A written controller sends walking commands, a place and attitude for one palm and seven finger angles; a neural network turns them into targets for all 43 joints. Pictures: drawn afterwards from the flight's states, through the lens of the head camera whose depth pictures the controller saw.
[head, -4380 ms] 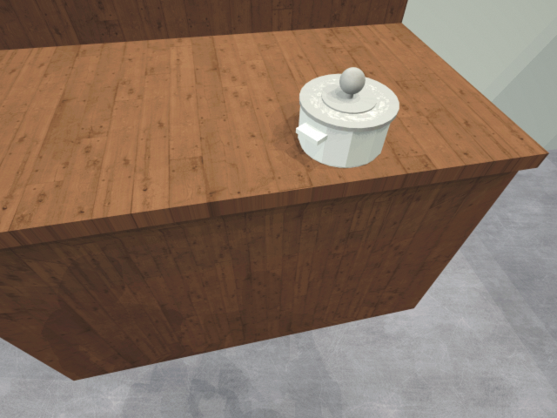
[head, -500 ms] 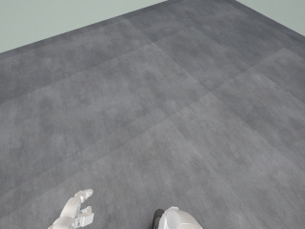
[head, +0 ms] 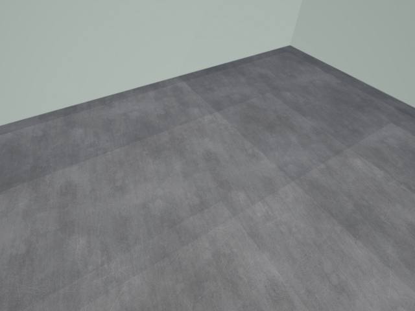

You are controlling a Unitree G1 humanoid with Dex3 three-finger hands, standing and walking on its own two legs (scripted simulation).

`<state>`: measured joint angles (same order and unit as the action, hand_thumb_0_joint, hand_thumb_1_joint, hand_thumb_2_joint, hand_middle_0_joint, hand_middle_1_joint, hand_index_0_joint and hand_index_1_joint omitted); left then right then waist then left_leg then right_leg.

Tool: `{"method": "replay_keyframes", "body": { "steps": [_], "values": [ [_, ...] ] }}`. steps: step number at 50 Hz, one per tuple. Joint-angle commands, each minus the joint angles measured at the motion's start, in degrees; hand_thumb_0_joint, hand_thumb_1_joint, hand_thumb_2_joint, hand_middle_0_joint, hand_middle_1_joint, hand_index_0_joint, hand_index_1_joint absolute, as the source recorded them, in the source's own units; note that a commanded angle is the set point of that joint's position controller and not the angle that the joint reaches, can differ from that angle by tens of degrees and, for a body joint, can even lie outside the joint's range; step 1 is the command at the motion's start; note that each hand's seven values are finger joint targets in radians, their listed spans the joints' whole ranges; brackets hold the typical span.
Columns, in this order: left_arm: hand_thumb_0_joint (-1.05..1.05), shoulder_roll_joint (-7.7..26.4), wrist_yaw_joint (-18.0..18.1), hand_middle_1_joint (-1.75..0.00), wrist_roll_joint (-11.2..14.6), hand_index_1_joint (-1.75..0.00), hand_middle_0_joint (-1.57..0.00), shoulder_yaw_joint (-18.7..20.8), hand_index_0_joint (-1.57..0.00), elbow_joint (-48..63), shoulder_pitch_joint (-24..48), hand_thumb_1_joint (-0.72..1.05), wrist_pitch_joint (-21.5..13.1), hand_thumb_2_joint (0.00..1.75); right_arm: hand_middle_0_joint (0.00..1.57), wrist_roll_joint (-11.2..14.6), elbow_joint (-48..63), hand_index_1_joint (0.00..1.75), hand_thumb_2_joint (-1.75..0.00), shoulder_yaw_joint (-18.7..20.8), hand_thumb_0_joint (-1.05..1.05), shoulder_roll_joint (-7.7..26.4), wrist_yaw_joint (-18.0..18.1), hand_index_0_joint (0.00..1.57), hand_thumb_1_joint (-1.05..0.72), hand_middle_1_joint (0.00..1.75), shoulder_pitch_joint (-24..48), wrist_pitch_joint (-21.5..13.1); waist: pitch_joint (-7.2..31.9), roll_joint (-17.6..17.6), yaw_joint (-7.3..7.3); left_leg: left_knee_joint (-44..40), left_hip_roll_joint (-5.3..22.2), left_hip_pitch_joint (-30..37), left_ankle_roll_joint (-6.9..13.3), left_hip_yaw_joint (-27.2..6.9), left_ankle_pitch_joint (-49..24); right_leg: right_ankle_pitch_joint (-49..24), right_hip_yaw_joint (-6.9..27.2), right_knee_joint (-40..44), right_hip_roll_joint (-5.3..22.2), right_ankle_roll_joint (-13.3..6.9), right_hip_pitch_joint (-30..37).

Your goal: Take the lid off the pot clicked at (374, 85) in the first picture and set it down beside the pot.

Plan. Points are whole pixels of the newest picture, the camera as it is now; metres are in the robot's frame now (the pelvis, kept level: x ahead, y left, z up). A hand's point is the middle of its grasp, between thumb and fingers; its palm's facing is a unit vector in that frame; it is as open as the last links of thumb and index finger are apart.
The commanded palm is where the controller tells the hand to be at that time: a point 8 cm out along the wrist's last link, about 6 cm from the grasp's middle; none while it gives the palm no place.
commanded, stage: turn to face it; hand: left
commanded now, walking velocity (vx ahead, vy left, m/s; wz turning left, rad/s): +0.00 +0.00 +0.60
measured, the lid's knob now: out of the picture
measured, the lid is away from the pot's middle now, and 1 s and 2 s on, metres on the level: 0.00 0.00 0.00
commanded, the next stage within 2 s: none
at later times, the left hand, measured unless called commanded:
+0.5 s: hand out of the picture +0.04 +0.25 -0.16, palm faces +0.30 -0.92 -0.26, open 7.3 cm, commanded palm none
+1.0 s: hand out of the picture -0.06 +0.13 -0.16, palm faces +0.58 -0.78 -0.25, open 7.3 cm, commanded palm none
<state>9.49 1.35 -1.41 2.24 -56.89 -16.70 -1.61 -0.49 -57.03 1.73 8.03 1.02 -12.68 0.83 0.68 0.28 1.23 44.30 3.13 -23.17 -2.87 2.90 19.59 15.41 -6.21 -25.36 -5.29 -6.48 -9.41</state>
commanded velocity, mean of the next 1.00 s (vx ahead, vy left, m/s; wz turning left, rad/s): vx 0.00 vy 0.00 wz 0.60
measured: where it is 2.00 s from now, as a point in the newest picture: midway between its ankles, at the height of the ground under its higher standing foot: outside the picture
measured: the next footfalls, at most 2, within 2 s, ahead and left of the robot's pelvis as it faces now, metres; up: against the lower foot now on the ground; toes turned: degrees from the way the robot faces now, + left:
left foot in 0.08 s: +0.07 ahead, +0.11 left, +0.00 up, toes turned +9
right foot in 0.64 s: +0.09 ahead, -0.13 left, +0.00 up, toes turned +23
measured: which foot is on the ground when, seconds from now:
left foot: up 0.00-0.06, down 0.08-0.64, up 0.66-1.00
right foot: down 0.00-0.10, up 0.12-0.62, down 0.64-1.00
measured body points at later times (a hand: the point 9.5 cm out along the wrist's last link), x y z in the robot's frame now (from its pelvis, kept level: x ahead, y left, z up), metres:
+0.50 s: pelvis +0.01 +0.01 +0.01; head +0.03 +0.03 +0.46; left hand +0.03 +0.29 -0.14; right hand +0.11 -0.23 -0.13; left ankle +0.03 +0.10 -0.74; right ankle +0.05 -0.17 -0.68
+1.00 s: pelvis +0.01 -0.05 +0.00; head +0.05 -0.04 +0.45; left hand -0.09 +0.17 -0.14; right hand +0.24 -0.22 -0.14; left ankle -0.06 +0.08 -0.67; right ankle +0.05 -0.14 -0.74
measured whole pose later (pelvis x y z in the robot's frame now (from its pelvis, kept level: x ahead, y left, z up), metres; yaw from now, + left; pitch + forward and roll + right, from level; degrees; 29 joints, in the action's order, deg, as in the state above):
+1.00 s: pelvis +0.01 -0.05 +0.00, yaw +34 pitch -1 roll +2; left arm 10.0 1.2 -1.6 1.9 -51.1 -16.4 0.5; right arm -0.8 -52.9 5.1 14.8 -1.2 -8.2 4.9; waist -6.1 0.1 0.6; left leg 58.2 2.2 -27.6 -4.8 1.1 23.2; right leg 18.3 -10.6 -29.7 5.8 -0.8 -9.9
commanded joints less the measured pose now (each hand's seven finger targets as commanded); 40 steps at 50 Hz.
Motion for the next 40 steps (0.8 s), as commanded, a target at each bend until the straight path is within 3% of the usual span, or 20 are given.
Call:
{"method": "replay_keyframes", "body": {
  "steps": [1,3,4,5,6,8,11,13,17,24,27,29,30,31,32,33,34,36,37,40],
  "values": [
    [0.0,8.5,1.2,-0.3,0.2,-0.3,-0.2,2.7,-0.2,1.8,-4.1,0.9,-0.2,0.9,0.2,0.0,3.9,0.3,-0.9,1.2,0.0,4.5,-0.3,0.2,-0.9,0.3,0.8,-0.9,-2.2,2.6,-0.03,-7.6,0.6,-0.3,1.1,0.4,-0.3,-35.6,12.3,1.0,22.4,-2.2,4.3],
    [0.0,9.0,1.0,-0.3,0.8,-0.3,-0.2,3.0,-0.2,2.4,-3.4,0.9,0.1,0.9,0.2,-0.3,2.8,0.3,-0.9,1.9,0.0,5.7,-0.4,0.2,-0.9,0.3,-4.4,-0.9,1.1,1.3,-2.56,-16.7,0.3,9.6,2.7,-0.4,-12.1,-33.5,7.3,-8.0,20.0,1.4,1.2],
    [0.0,7.5,0.8,-0.3,1.1,-0.3,-0.2,3.1,-0.2,3.2,-3.9,0.9,0.3,0.9,0.2,-0.8,2.7,0.3,-0.9,2.7,0.0,9.4,-0.2,0.2,-0.9,0.3,-7.5,-1.2,3.7,-7.2,-3.5,-20.3,8.7,17.1,7.4,-11.3,-27.4,-20.8,2.3,-17.4,14.8,5.4,-6.4],
    [0.0,5.4,0.7,-0.3,1.4,-0.3,-0.2,2.6,-0.2,4.9,-3.9,0.9,0.3,0.9,0.2,-0.6,2.7,0.3,-0.9,3.3,0.0,12.7,-0.1,0.2,-0.9,0.3,-9.1,-1.0,3.4,-18.0,-3.15,-22.5,19.7,23.8,15.8,-25.4,-52.1,15.9,-0.4,-28.9,7.5,9.5,-19.6],
    [0.0,7.3,1.0,-0.3,0.7,-0.3,-0.2,2.5,-0.2,6.0,-0.6,0.9,0.8,0.9,0.2,-0.4,2.4,0.3,-0.9,3.1,0.0,13.2,0.1,0.2,-0.9,0.3,-9.8,-0.4,2.4,-12.1,-3.88,-22.2,21.5,21.9,18.7,-25.0,-50.7,21.3,4.4,-36.2,7.8,9.6,-21.3],
    [0.0,7.3,0.8,-0.3,0.2,-0.3,-0.2,3.4,-0.2,5.4,1.5,0.9,1.6,0.9,0.2,-0.5,3.3,0.3,-0.9,2.7,0.0,11.2,0.8,0.2,-0.9,0.3,-6.1,-0.7,0.5,-7.4,-2.36,-24.1,16.2,17.4,16.5,-22.7,-38.4,14.4,7.5,-41.5,8.8,9.8,-24.2],
    [0.0,6.6,0.0,-0.3,0.3,-0.3,-0.2,3.4,-0.2,4.6,0.8,0.9,2.2,0.9,0.2,-0.3,4.9,0.3,-0.9,2.8,0.0,11.8,0.7,0.2,-0.9,0.3,-1.8,-1.3,0.9,-2.7,-0.38,-26.6,11.0,14.1,13.1,-17.7,-28.3,5.8,7.7,-40.3,9.1,11.1,-22.2],
    [0.0,6.7,0.0,-0.3,0.4,-0.3,-0.2,3.5,-0.2,4.5,0.1,0.9,2.8,0.9,0.2,-0.1,5.4,0.3,-0.9,3.3,0.0,12.5,0.5,0.2,-0.9,0.3,-1.1,-1.1,1.1,-5.7,-0.32,-28.0,8.9,12.2,12.0,-17.1,-20.3,3.7,7.6,-38.7,9.0,11.8,-21.0],
    [0.0,8.0,0.0,-0.3,0.2,-0.3,-0.2,4.0,-0.2,5.8,2.8,0.9,3.4,0.9,0.2,-0.3,5.5,0.3,-0.9,4.1,0.0,13.3,0.2,0.2,-0.9,0.3,-2.0,-0.4,-1.1,-8.9,-1.32,-30.0,7.4,10.2,11.5,-20.7,-7.9,2.5,7.8,-34.7,8.8,12.7,-21.9],
    [0.0,8.7,0.2,-0.3,0.7,-0.3,-0.2,3.8,-0.2,9.2,8.1,0.9,3.1,0.9,0.2,-0.9,6.4,0.3,-0.9,5.8,0.0,15.7,-0.1,0.2,-0.9,0.3,-3.5,0.4,0.4,-10.6,-3.35,-27.3,7.3,11.7,12.8,-28.0,-9.0,7.7,8.1,-23.5,6.5,12.4,-19.3],
    [0.0,8.8,0.4,-0.3,1.1,-0.3,-0.2,3.5,-0.2,9.6,5.8,0.9,2.8,0.9,0.2,-1.0,7.8,0.3,-0.9,6.3,0.0,16.5,-0.1,0.2,-0.9,0.3,-1.6,0.8,3.4,-11.7,-2.42,-24.4,6.6,10.0,12.3,-29.6,-14.9,8.7,8.0,-16.0,4.4,11.3,-11.8],
    [0.0,9.5,0.6,-0.3,1.4,-0.3,-0.2,3.7,-0.2,9.1,2.2,0.9,2.4,0.9,0.2,-0.6,8.6,0.3,-0.9,6.4,0.0,16.4,-0.2,0.2,-0.9,0.3,0.5,1.1,4.7,-11.3,-0.53,-21.4,4.6,6.1,10.4,-29.0,-14.8,3.8,7.8,-6.4,3.9,10.7,-3.6],
    [0.0,10.8,0.9,-0.3,1.3,-0.3,-0.2,4.0,-0.2,8.7,-0.3,0.9,2.1,0.9,0.2,-0.2,9.2,0.3,-0.9,6.3,0.0,14.9,-0.3,0.2,-0.9,0.3,1.4,1.2,5.6,-7.2,1.01,-18.3,2.4,0.1,8.0,-27.3,-9.6,-1.1,8.7,3.1,5.7,10.1,4.9],
    [0.0,15.4,1.3,-0.3,0.5,-0.3,-0.2,4.8,-0.2,9.0,-1.0,0.9,1.7,0.9,0.2,0.5,9.8,0.3,-0.9,5.8,0.0,11.2,-0.5,0.2,-0.9,0.3,1.0,1.4,4.5,6.3,1.69,-8.1,-3.4,-12.4,3.6,-19.8,4.8,5.2,20.7,11.5,18.0,6.9,13.2],
    [0.0,19.0,1.4,-0.3,0.1,-0.3,-0.2,5.1,-0.2,10.2,-0.4,0.9,1.8,0.9,0.2,-0.1,11.4,0.3,-0.9,5.2,0.0,9.2,-0.2,0.2,-0.9,0.3,1.7,1.0,1.1,18.7,2.1,6.8,-9.2,-19.5,-0.4,-8.1,14.7,5.8,35.0,14.4,31.8,1.5,9.3],
    [0.0,17.7,1.6,-0.3,0.5,-0.3,-0.2,4.5,-0.2,10.9,2.0,0.9,2.0,0.9,0.2,-1.0,11.2,0.3,-0.9,5.7,0.0,12.1,-0.5,0.2,-0.9,0.3,2.0,1.0,-1.1,12.0,0.78,15.9,-5.6,-15.8,0.7,-10.5,13.3,3.9,31.2,13.5,32.5,-0.5,-0.5],
    [0.0,14.8,1.5,-0.3,0.5,-0.3,-0.2,4.0,-0.2,11.9,6.3,0.9,1.6,0.9,0.2,-1.1,10.2,0.3,-0.9,5.7,0.0,12.0,-1.0,0.2,-0.9,0.3,0.0,1.5,-2.4,8.5,-2.19,20.4,-4.4,-14.5,0.9,-10.5,8.8,2.9,25.5,12.7,28.4,-0.2,-3.7],
    [0.0,12.3,1.3,-0.3,0.8,-0.3,-0.2,3.3,-0.2,12.3,9.1,0.9,1.3,0.9,0.2,-1.0,8.0,0.3,-0.9,5.6,0.0,11.7,-1.7,0.2,-0.9,0.3,-2.1,2.2,-3.2,9.9,-3.98,24.8,-3.1,-13.5,-0.1,-7.9,4.3,-6.6,17.3,9.5,22.7,1.9,-3.4],
    [0.0,11.0,1.1,-0.3,0.7,-0.3,-0.2,2.9,-0.2,12.2,8.6,0.9,0.8,0.9,0.2,-1.0,7.7,0.3,-0.9,5.4,0.0,11.3,-2.0,0.2,-0.9,0.3,-2.3,2.1,-3.9,10.5,-3.89,25.5,-2.7,-13.9,-0.9,-6.0,2.3,-15.3,12.7,7.1,21.1,1.7,-1.0],
    [0.0,11.4,1.0,-0.3,0.6,-0.3,-0.2,2.9,-0.2,10.7,1.8,0.9,0.5,0.9,0.2,-0.6,8.6,0.3,-0.9,4.7,0.0,10.5,-2.1,0.2,-0.9,0.3,1.3,2.2,-2.0,10.0,-1.0,24.0,-2.5,-14.6,-2.1,-3.8,2.2,-27.8,9.4,3.8,21.4,0.9,5.3]
  ]
}}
